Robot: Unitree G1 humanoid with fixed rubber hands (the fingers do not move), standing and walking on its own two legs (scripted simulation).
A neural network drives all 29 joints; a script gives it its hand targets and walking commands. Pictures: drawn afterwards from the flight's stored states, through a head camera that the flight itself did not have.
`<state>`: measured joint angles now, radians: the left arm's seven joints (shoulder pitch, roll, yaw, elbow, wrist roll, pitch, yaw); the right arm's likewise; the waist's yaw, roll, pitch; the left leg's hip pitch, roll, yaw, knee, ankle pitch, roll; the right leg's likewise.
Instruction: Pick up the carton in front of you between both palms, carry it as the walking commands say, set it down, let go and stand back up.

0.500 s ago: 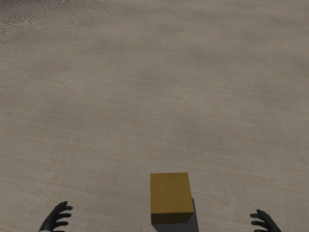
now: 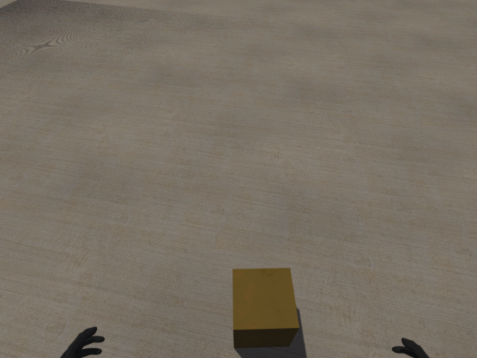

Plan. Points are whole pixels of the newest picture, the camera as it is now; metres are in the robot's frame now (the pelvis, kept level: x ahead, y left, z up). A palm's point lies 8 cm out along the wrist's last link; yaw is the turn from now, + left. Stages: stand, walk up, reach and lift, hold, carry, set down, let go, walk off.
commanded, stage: stand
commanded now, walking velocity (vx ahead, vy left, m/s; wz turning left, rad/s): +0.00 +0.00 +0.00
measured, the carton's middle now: (261, 308) +0.40 -0.06 -0.65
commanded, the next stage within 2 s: none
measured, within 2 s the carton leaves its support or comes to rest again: neither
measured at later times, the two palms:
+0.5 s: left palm out of the picture +0.08 +0.30 -0.10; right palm out of the picture +0.08 -0.31 -0.10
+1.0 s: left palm out of the picture +0.08 +0.31 -0.10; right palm out of the picture +0.07 -0.31 -0.10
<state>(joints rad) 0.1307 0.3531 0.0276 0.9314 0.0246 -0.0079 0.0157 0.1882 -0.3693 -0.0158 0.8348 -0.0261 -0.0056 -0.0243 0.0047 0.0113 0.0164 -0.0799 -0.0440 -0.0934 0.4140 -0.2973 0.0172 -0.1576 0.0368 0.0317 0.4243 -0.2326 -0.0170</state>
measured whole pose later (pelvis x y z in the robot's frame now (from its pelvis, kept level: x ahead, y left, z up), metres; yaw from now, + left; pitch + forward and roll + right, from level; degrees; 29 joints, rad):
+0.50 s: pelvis -0.02 +0.00 +0.00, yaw +0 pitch -3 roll +0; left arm 0.12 0.37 0.01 1.03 0.02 -0.01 0.01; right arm 0.16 -0.38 -0.01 0.95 -0.02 -0.01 -0.02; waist 0.01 0.01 0.02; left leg -0.06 -0.04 -0.09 0.35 -0.24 0.01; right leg -0.14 0.04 0.04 0.37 -0.18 -0.02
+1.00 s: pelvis -0.02 +0.00 +0.01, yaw +0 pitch -3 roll +0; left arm 0.10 0.38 0.01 1.06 0.01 -0.02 0.01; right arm 0.14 -0.39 0.00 1.00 -0.02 -0.01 -0.01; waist 0.01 0.01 0.03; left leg -0.06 -0.04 -0.09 0.33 -0.23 0.01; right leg -0.14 0.04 0.04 0.34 -0.16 -0.02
